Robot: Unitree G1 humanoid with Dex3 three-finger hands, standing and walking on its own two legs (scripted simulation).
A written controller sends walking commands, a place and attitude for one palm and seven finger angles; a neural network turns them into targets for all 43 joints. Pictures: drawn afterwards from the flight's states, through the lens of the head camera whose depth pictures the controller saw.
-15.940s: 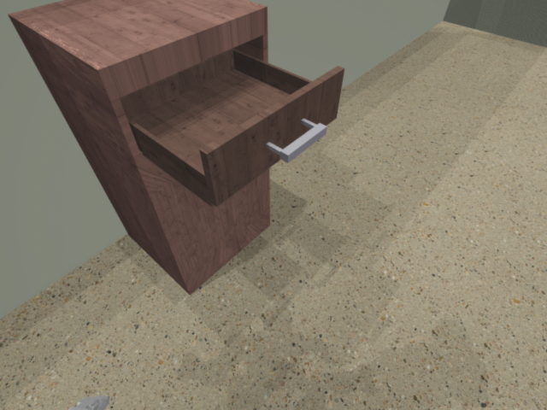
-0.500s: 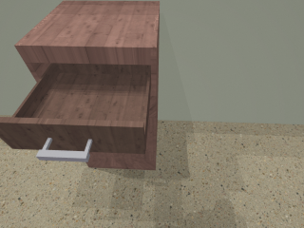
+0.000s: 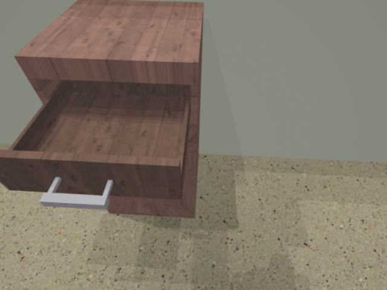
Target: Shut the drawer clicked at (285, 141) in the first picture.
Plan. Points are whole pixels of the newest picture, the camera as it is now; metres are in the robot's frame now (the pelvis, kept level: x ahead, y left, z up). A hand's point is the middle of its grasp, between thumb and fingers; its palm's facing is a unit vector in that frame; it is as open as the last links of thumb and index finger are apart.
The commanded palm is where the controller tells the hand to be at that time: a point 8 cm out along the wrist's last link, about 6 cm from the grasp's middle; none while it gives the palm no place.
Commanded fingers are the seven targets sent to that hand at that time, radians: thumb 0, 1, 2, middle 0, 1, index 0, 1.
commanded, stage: shuffle to correct the standing spot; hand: left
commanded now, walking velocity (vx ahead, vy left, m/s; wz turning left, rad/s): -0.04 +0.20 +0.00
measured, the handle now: (79, 192) +0.30 +0.27 +0.02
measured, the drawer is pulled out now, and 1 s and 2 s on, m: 0.28 0.28 0.28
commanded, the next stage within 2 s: come to a stop and stand still in 0.32 s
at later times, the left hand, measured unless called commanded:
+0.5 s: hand out of the picture +0.00 +0.26 -0.19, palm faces +0.05 -0.96 -0.26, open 7.3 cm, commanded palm none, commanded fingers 0.00 0.90 0.90 -0.20 -0.30 -0.20 -0.30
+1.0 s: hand out of the picture -0.02 +0.21 -0.17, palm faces -0.04 -0.98 -0.19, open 7.2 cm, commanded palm none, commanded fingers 0.00 0.90 0.90 -0.20 -0.30 -0.20 -0.30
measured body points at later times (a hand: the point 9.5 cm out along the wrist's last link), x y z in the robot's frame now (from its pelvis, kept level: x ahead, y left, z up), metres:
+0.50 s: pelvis -0.03 +0.06 -0.01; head +0.00 +0.06 +0.44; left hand +0.00 +0.31 -0.17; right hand +0.02 -0.19 -0.16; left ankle -0.01 +0.14 -0.74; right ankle -0.05 -0.07 -0.70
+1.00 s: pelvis -0.02 +0.04 +0.00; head -0.01 +0.03 +0.45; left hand -0.01 +0.26 -0.16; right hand -0.07 -0.16 -0.17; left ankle -0.01 +0.14 -0.74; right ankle -0.06 -0.05 -0.74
